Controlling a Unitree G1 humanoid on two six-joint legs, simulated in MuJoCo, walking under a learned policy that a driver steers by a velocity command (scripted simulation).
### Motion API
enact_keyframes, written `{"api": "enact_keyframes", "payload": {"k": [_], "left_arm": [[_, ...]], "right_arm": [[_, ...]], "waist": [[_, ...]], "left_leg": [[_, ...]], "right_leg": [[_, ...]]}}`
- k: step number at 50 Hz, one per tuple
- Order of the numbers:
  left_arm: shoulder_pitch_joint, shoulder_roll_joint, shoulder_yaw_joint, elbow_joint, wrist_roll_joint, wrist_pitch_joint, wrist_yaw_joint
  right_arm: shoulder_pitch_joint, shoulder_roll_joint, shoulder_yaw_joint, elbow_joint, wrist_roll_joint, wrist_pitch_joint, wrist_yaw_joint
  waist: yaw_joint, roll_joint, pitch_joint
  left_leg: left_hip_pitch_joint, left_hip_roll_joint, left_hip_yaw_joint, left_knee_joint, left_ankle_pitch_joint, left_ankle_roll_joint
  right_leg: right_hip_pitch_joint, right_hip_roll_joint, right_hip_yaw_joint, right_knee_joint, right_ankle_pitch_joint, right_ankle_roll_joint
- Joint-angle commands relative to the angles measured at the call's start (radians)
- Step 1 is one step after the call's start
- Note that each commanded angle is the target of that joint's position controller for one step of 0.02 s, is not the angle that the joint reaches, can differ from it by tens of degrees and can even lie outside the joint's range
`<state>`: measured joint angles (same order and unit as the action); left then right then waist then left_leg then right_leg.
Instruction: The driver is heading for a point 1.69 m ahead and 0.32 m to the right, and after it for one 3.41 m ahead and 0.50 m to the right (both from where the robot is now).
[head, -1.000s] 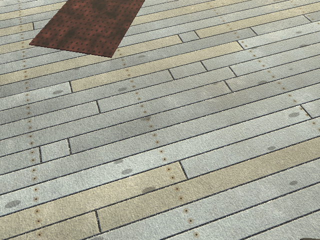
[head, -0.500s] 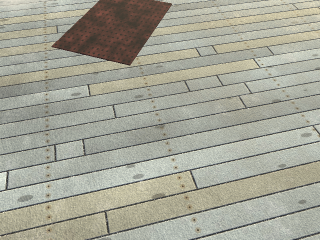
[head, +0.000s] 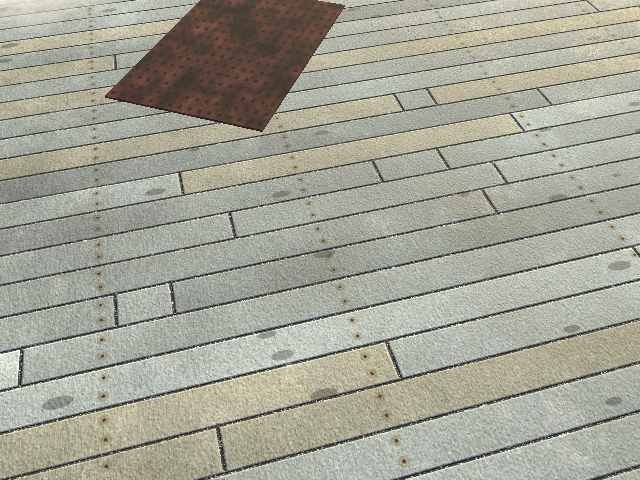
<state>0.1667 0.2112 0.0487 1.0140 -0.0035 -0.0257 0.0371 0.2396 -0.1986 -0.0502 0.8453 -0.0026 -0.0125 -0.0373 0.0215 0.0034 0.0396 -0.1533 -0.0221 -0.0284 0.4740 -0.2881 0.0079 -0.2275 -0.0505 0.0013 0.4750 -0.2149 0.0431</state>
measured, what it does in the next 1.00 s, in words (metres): walks ahead: left foot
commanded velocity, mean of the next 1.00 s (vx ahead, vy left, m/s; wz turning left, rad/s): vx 0.33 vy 0.00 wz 0.00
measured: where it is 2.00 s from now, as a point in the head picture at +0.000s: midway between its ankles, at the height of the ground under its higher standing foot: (359, 300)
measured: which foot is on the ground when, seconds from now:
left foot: down 0.00-0.34, up 0.36-0.72, down 0.74-1.00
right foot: down 0.00-0.78, up 0.80-1.00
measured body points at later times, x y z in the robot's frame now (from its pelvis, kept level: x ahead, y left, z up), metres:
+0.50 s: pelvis +0.10 -0.05 +0.01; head +0.10 -0.05 +0.46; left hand +0.09 +0.18 -0.14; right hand +0.20 -0.30 -0.12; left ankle +0.08 +0.09 -0.65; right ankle +0.02 -0.14 -0.74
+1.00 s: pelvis +0.38 -0.01 +0.01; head +0.39 +0.00 +0.46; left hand +0.51 +0.26 -0.11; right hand +0.39 -0.27 -0.13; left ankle +0.36 +0.07 -0.74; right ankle +0.45 -0.17 -0.65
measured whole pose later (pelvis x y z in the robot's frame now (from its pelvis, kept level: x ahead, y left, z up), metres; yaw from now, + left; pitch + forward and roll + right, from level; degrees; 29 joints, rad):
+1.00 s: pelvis +0.38 -0.01 +0.01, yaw -1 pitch +1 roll +2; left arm 0.20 0.27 0.06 0.87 -0.02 -0.09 0.02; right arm 0.32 -0.23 -0.05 1.02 0.00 -0.10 0.01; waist -0.04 -0.04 -0.01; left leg -0.13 -0.07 0.08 0.29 -0.18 0.07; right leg -0.69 -0.13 0.02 1.12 -0.18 -0.03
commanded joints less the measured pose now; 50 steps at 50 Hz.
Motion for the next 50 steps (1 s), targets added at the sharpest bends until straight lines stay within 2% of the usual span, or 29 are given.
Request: {"api": "enact_keyframes", "payload": {"k": [1, 6, 7, 8, 10, 11, 13, 15, 16, 17, 18, 19, 20, 21, 24, 26, 29, 32, 34, 37, 38, 39, 40, 41, 42, 43, 44, 46, 50], "left_arm": [[-0.003, 0.108, 0.018, -0.012, -0.001, -0.006, 0.005], [0.015, 0.100, 0.013, 0.034, -0.003, -0.001, 0.008], [-0.047, 0.168, 0.035, -0.031, 0.033, -0.024, -0.051], [-0.063, 0.166, 0.043, -0.036, 0.049, -0.032, -0.069], [-0.026, 0.117, 0.049, -0.029, 0.070, -0.045, -0.054], [-0.048, 0.092, 0.045, -0.054, 0.077, -0.060, -0.039], [-0.021, 0.064, 0.037, -0.095, 0.056, -0.073, -0.030], [0.089, 0.075, 0.041, -0.043, 0.046, -0.082, -0.049], [0.114, 0.075, 0.039, -0.026, 0.048, -0.095, -0.058], [0.154, 0.068, 0.035, -0.033, 0.054, -0.112, -0.063], [0.293, 0.116, 0.037, -0.021, 0.059, -0.127, -0.050], [0.444, 0.179, 0.037, -0.004, 0.073, -0.142, -0.046], [0.392, 0.168, 0.024, 0.001, 0.093, -0.154, -0.047], [0.307, 0.109, 0.010, -0.027, 0.078, -0.142, -0.057], [0.163, 0.008, -0.043, -0.095, 0.076, -0.112, -0.060], [0.172, 0.025, -0.046, -0.109, 0.061, -0.105, -0.049], [0.301, 0.062, -0.043, -0.061, 0.062, -0.101, -0.074], [0.362, 0.106, -0.028, -0.033, 0.059, -0.088, -0.104], [0.345, 0.098, -0.029, -0.030, 0.074, -0.085, -0.096], [0.344, 0.136, -0.013, -0.029, 0.093, -0.079, -0.094], [0.251, 0.198, 0.014, -0.059, -0.039, -0.056, -0.039], [0.378, 0.049, -0.029, -0.066, -0.045, -0.067, -0.026], [0.382, -0.021, -0.044, -0.037, -0.038, -0.091, -0.025], [0.267, 0.049, -0.017, -0.077, -0.064, -0.111, -0.031], [0.173, 0.093, -0.005, -0.115, -0.065, -0.119, -0.032], [0.128, 0.100, 0.008, -0.132, -0.047, -0.115, -0.028], [0.143, 0.095, 0.015, -0.136, -0.031, -0.103, -0.024], [0.190, 0.051, 0.013, -0.127, -0.029, -0.072, -0.025], [0.058, 0.082, 0.017, -0.189, -0.003, -0.056, -0.020]], "right_arm": [[0.018, -0.096, -0.019, -0.019, 0.001, -0.012, -0.005], [0.049, -0.097, -0.017, 0.040, 0.004, -0.010, -0.008], [0.065, -0.223, -0.062, 0.025, -0.007, -0.031, 0.068], [0.105, -0.278, -0.092, 0.050, -0.023, -0.040, 0.095], [0.129, -0.215, -0.089, 0.062, -0.032, -0.064, 0.073], [0.097, -0.153, -0.067, 0.044, -0.036, -0.079, 0.046], [-0.086, -0.144, -0.047, -0.016, -0.030, -0.104, 0.014], [-0.110, -0.202, -0.062, -0.015, -0.018, -0.066, 0.011], [-0.043, -0.206, -0.066, 0.010, -0.036, -0.040, 0.024], [0.053, -0.165, -0.061, 0.049, -0.071, -0.032, 0.039], [0.048, -0.072, -0.038, 0.031, -0.099, -0.042, 0.058], [-0.093, -0.026, -0.028, -0.045, -0.107, -0.075, 0.075], [-0.158, -0.059, -0.035, -0.049, -0.074, -0.094, 0.070], [-0.119, -0.107, -0.046, -0.005, -0.069, -0.103, 0.057], [-0.087, -0.067, -0.035, 0.009, -0.085, -0.090, 0.071], [-0.142, -0.049, -0.027, -0.002, -0.072, -0.074, 0.085], [-0.296, 0.004, 0.008, -0.047, -0.057, -0.060, 0.099], [-0.322, -0.052, 0.001, -0.055, -0.060, -0.049, 0.097], [-0.351, -0.063, -0.002, -0.074, -0.051, -0.053, 0.094], [-0.207, -0.128, -0.029, -0.039, -0.012, -0.056, 0.087], [0.097, -0.252, -0.084, 0.035, 0.068, -0.070, 0.056], [0.292, -0.343, -0.106, 0.081, 0.049, -0.071, 0.039], [0.270, -0.264, -0.079, 0.091, 0.046, -0.070, 0.037], [0.165, -0.193, -0.054, 0.085, 0.039, -0.077, 0.035], [0.044, -0.134, -0.034, 0.062, 0.031, -0.082, 0.036], [-0.012, -0.077, -0.014, 0.065, 0.015, -0.090, 0.048], [-0.038, -0.058, -0.006, 0.070, 0.004, -0.100, 0.055], [-0.055, -0.074, -0.007, 0.087, 0.006, -0.105, 0.061], [-0.013, -0.153, -0.012, 0.108, 0.002, -0.110, 0.042]], "waist": [[0.000, 0.002, -0.023], [-0.002, 0.006, -0.040], [-0.018, -0.010, 0.053], [-0.045, 0.054, 0.088], [-0.055, 0.158, 0.123], [-0.058, 0.165, 0.105], [0.015, 0.135, 0.058], [0.056, 0.073, 0.054], [0.035, 0.039, 0.051], [0.025, 0.018, 0.017], [0.070, -0.104, -0.047], [0.154, -0.255, 0.024], [0.126, -0.114, 0.143], [0.089, -0.057, 0.101], [-0.012, -0.051, 0.074], [-0.006, -0.064, 0.062], [0.046, -0.077, 0.079], [0.032, -0.091, 0.089], [0.006, -0.101, 0.070], [-0.092, -0.087, -0.059], [-0.235, -0.171, -0.146], [-0.220, 0.097, -0.383], [-0.187, 0.183, -0.416], [-0.157, 0.181, -0.237], [-0.114, 0.115, -0.138], [-0.082, 0.056, -0.074], [-0.047, 0.065, -0.062], [-0.001, 0.065, -0.031], [0.002, 0.027, 0.030]], "left_leg": [[-0.063, 0.048, -0.040, -0.108, 0.174, 0.031], [-0.046, 0.038, -0.029, -0.125, 0.066, 0.036], [-0.107, 0.066, -0.087, -0.236, -0.300, 0.099], [-0.102, 0.138, -0.181, -0.304, -0.452, 0.156], [-0.013, 0.313, -0.352, -0.376, -0.490, 0.234], [-0.005, 0.358, -0.395, -0.395, -0.413, 0.245], [-0.048, 0.312, -0.311, -0.398, -0.301, 0.211], [-0.038, 0.211, -0.184, -0.299, -0.278, 0.200], [-0.056, 0.186, -0.152, -0.221, -0.254, 0.216], [-0.103, 0.150, -0.122, -0.089, -0.202, 0.215], [-0.249, 0.044, -0.047, 0.192, -0.195, 0.160], [-0.583, -0.073, -0.100, 0.456, -0.315, 0.111], [-0.787, -0.006, -0.235, 0.614, -0.242, 0.147], [-0.731, 0.015, -0.178, 0.722, -0.171, 0.156], [-0.592, 0.096, -0.061, 0.696, -0.001, 0.157], [-0.528, 0.111, 0.004, 0.556, 0.078, 0.107], [-0.413, 0.082, 0.101, 0.266, 0.118, 0.044], [-0.471, 0.071, 0.077, 0.154, 0.143, 0.063], [-0.428, 0.039, 0.092, 0.110, 0.197, 0.101], [-0.047, -0.038, 0.147, 0.086, 0.300, 0.159], [0.219, 0.067, 0.004, 0.158, 0.405, 0.168], [0.639, 0.325, -0.429, 0.054, 0.202, 0.333], [0.608, 0.420, -0.720, -0.141, 0.129, 0.357], [0.447, 0.374, -0.589, -0.178, 0.072, 0.299], [0.283, 0.344, -0.423, -0.201, 0.140, 0.260], [0.129, 0.316, -0.311, -0.255, 0.185, 0.246], [0.042, 0.276, -0.225, -0.283, 0.229, 0.226], [-0.070, 0.235, -0.157, -0.342, 0.169, 0.225], [-0.137, 0.200, -0.049, -0.378, 0.315, 0.232]], "right_leg": [[0.064, -0.012, 0.012, -0.063, 0.120, -0.030], [0.073, 0.009, -0.011, -0.062, 0.020, -0.035], [-0.013, 0.026, -0.021, -0.102, -0.263, -0.040], [-0.053, 0.049, -0.044, -0.042, -0.333, -0.035], [-0.165, 0.048, -0.052, 0.129, -0.240, -0.048], [-0.169, 0.017, 0.003, 0.218, -0.244, -0.076], [-0.049, 0.006, 0.012, 0.172, -0.259, -0.118], [0.119, 0.060, -0.076, -0.118, 0.003, -0.112], [0.215, 0.071, -0.085, -0.171, 0.057, -0.098], [0.313, 0.035, -0.035, -0.137, 0.013, -0.108], [0.429, -0.132, 0.233, -0.180, -0.082, -0.255], [0.534, -0.354, 0.684, -0.346, -0.170, -0.445], [0.529, -0.405, 0.637, -0.396, -0.271, -0.423], [0.486, -0.333, 0.481, -0.381, -0.285, -0.361], [0.273, -0.218, 0.221, -0.416, -0.071, -0.282], [0.206, -0.173, 0.125, -0.455, 0.031, -0.269], [0.127, -0.131, 0.034, -0.444, 0.212, -0.283], [0.265, -0.224, 0.082, -0.397, 0.338, -0.305], [0.299, -0.235, 0.075, -0.374, 0.440, -0.289], [0.219, -0.140, -0.037, -0.127, 0.833, -0.196], [0.056, -0.088, -0.051, 0.195, 0.783, -0.116], [-0.320, 0.068, -0.066, 0.638, 0.348, -0.019], [-0.427, 0.132, 0.094, 0.894, -0.343, -0.027], [-0.531, 0.067, 0.144, 0.985, -0.298, -0.057], [-0.541, -0.001, 0.104, 0.949, -0.189, -0.079], [-0.505, -0.042, 0.068, 0.900, -0.111, -0.091], [-0.434, -0.078, 0.069, 0.849, -0.067, -0.097], [-0.387, -0.105, 0.062, 0.788, -0.042, -0.094], [-0.455, -0.112, 0.030, 0.519, 0.156, -0.053]]}}
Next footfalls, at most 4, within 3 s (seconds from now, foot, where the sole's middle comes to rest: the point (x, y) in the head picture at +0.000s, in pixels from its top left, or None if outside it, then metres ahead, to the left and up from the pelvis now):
0.74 left None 0.40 0.08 -0.78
1.26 right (411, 388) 0.73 -0.15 -0.78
1.80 left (311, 279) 1.04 0.08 -0.78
2.36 right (409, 212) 1.29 -0.19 -0.78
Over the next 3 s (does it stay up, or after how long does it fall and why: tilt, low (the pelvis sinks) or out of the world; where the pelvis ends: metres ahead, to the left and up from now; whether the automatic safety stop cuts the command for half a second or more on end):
stays up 1.51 -0.16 0.00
